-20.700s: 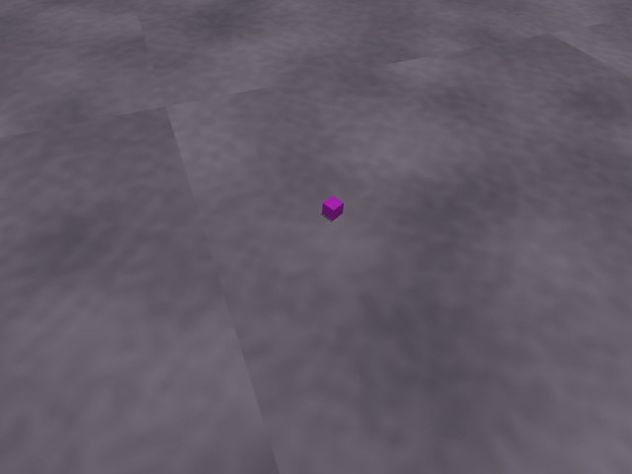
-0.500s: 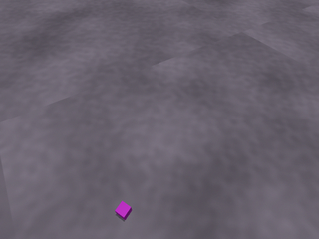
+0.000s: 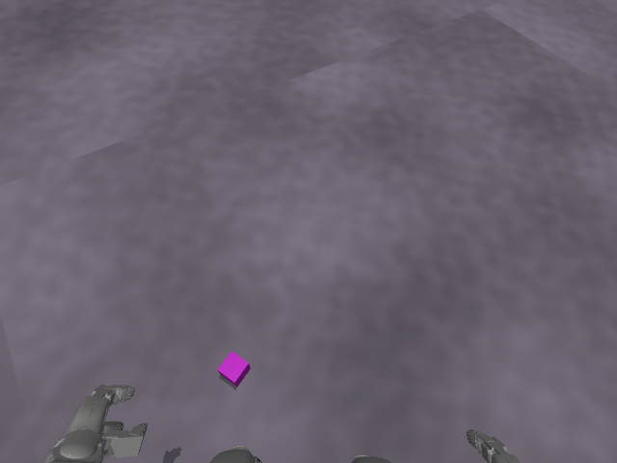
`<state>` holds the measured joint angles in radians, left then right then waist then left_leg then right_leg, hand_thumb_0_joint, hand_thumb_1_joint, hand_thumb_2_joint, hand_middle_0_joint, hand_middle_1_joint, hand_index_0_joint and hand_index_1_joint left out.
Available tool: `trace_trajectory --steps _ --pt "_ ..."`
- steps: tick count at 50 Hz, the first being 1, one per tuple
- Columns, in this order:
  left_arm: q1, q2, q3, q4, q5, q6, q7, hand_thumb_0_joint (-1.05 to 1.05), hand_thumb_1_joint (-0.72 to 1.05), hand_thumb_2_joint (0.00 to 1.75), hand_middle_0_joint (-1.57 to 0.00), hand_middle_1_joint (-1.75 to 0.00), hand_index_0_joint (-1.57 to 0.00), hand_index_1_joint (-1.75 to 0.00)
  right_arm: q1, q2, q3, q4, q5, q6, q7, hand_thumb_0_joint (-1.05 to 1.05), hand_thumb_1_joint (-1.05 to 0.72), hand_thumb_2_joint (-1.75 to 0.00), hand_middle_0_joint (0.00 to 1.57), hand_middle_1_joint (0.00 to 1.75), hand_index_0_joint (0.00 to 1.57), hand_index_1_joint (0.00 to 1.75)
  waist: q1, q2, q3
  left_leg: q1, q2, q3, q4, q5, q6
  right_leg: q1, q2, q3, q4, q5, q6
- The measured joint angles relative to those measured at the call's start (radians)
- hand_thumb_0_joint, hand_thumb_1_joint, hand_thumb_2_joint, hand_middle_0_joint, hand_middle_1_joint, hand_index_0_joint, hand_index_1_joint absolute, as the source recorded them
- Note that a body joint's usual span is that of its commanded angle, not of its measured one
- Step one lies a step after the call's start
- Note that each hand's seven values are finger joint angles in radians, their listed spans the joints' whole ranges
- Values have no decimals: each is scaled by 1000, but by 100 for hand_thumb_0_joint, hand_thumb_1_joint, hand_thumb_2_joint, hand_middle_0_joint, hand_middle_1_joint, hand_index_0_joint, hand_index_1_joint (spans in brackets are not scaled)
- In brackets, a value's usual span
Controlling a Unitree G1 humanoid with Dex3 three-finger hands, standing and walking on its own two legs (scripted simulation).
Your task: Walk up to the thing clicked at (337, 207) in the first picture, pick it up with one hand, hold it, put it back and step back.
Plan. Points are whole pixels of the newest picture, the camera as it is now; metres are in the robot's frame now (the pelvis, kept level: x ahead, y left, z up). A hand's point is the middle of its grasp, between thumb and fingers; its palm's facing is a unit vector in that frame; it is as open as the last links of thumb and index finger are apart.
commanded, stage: rise first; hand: left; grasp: from above
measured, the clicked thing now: (234, 369) +0.39 +0.19 -0.73
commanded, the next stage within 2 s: none
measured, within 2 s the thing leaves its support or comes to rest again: neither
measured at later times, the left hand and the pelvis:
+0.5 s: hand out of the picture +0.13 +0.27 -0.25, palm faces -0.17 -0.75 -0.64, open 14.1 cm; pelvis -0.01 +0.00 -0.08, yaw +0 degrees
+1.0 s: hand (175, 399) +0.26 +0.28 -0.46, palm faces -0.13 -0.35 -0.93, open 13.5 cm; pelvis -0.09 -0.01 -0.30, yaw -4 degrees
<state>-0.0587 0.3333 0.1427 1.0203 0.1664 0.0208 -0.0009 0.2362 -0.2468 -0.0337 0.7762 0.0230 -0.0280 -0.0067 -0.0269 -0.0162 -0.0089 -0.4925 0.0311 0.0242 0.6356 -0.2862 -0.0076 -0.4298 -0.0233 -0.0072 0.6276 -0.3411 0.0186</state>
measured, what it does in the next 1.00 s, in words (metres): lowers itself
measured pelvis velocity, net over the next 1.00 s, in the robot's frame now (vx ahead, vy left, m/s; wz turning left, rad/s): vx -0.09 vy -0.01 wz -0.07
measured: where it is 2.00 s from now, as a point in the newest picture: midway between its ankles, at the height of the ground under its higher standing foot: outside the picture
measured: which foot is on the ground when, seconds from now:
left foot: down 0.00-1.00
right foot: down 0.00-1.00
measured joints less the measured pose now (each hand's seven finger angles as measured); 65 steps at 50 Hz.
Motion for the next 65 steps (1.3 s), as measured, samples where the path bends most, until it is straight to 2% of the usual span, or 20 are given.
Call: trace_trajectory --steps 6,11,15,19,22,27,30,33,35,38,41,45,48,51,55,58,62,65 --pt "53 -27 -6 -76 52 94 59 0 -2 94 -16 -93 -17 -91 29 3 -1 -76 1 -2 15 1 -101 -93 20 30 20 30 -3 18 -42 -118 2 -5 133 -61 3 -112 0 -1 126 -59 3" --pt "93 -47 12 -145 105 127 109 0 -33 96 -15 -100 -16 -99 17 0 -3 -124 -11 -41 15 1 -102 -93 20 30 20 30 6 14 -68 -261 5 -9 282 -123 2 -255 0 0 279 -125 4" --pt "128 -60 23 -237 140 153 155 0 -47 98 -14 -103 -15 -103 -12 3 -4 -144 -17 -57 5 1 -101 -93 20 30 20 30 13 10 -77 -356 7 -16 387 -166 1 -347 1 -2 386 -172 3" --pt "154 -72 19 -317 146 194 185 -1 -53 99 -14 -104 -14 -104 -42 12 -3 -152 -19 -64 -9 1 -100 -93 20 30 20 30 17 13 -83 -414 10 -26 449 -190 -1 -400 4 -10 444 -197 0" --pt "142 -72 6 -316 171 219 207 -1 -56 99 -13 -104 -13 -104 -60 17 4 -153 -25 -72 -23 1 -98 -92 20 30 20 30 17 18 -97 -460 11 -34 486 -202 -3 -442 6 -17 478 -211 -2" --pt "13 -52 9 -152 272 226 282 -1 -57 99 -12 -103 -11 -104 -87 9 15 -149 -41 -98 -35 1 -95 -91 20 30 20 30 15 11 -152 -633 12 -44 620 -242 -7 -613 6 -21 619 -259 -7" --pt "-70 -40 20 -91 332 225 353 -1 -57 100 -11 -102 -11 -103 -114 -2 16 -136 -47 -109 -32 1 -94 -91 20 30 20 30 13 4 -177 -778 14 -50 738 -275 -11 -757 8 -21 742 -298 -7" --pt "-151 -42 4 -59 377 241 440 -1 -57 101 -11 -101 -10 -103 -145 -13 14 -102 -53 -116 -22 1 -93 -91 20 30 20 30 11 4 -193 -915 15 -58 850 -301 -13 -891 9 -23 856 -329 -9" --pt "-220 -51 -4 -19 393 261 504 -1 -57 102 -11 -102 -10 -103 -166 -16 15 -70 -61 -123 -14 1 -93 -91 20 30 20 30 10 6 -202 -1002 18 -64 917 -313 -15 -977 12 -25 924 -343 -10" --pt "-338 -63 13 59 414 301 595 -1 -55 101 -11 -103 -10 -104 -195 -13 22 -27 -79 -129 4 1 -92 -91 20 30 20 30 1 7 -208 -1123 24 -75 1009 -323 -17 -1096 20 -30 1015 -354 -13" --pt "-460 -54 42 150 427 342 672 -1 -52 100 -11 -105 -11 -105 -211 -4 33 2 -101 -137 27 1 -92 -90 20 30 20 30 -18 5 -205 -1229 29 -85 1096 -328 -22 -1202 27 -34 1104 -361 -16" --pt "-592 -20 97 241 425 382 739 0 -49 98 -11 -106 -12 -106 -210 9 42 27 -132 -142 62 1 -91 -90 20 30 20 30 -45 4 -203 -1353 34 -99 1209 -330 -26 -1326 35 -40 1220 -366 -20" --pt "-657 21 118 293 407 401 756 0 -46 97 -13 -104 -14 -104 -208 20 38 48 -151 -141 91 1 -91 -90 20 30 20 30 -62 11 -200 -1436 38 -110 1285 -327 -27 -1407 42 -45 1295 -362 -21" --pt "-696 53 114 336 385 414 746 0 -44 96 -16 -101 -16 -101 -205 25 29 71 -161 -143 121 1 -90 -90 20 30 20 30 -73 22 -191 -1506 41 -116 1349 -319 -24 -1476 47 -46 1356 -353 -17" --pt "-727 64 104 372 354 423 719 0 -42 95 -17 -97 -17 -98 -196 21 19 110 -162 -155 153 1 -90 -90 20 30 20 30 -78 33 -174 -1580 44 -116 1417 -308 -16 -1550 53 -40 1421 -340 -8" --pt "-751 64 116 392 341 416 699 0 -43 96 -17 -96 -16 -97 -185 13 23 131 -160 -168 173 1 -90 -90 20 30 20 30 -88 38 -158 -1623 44 -114 1459 -302 -8 -1591 55 -35 1463 -333 0" --pt "-785 76 133 410 347 401 673 0 -45 99 -15 -96 -14 -98 -167 5 30 148 -155 -181 190 1 -90 -90 20 30 20 30 -109 39 -146 -1668 45 -115 1508 -300 -1 -1633 59 -31 1510 -331 8" --pt "-809 92 142 433 386 391 660 0 -47 100 -14 -97 -13 -98 -153 -1 34 150 -151 -185 199 1 -89 -90 20 30 20 30 -124 45 -148 -1693 45 -118 1538 -304 2 -1655 61 -32 1536 -335 10"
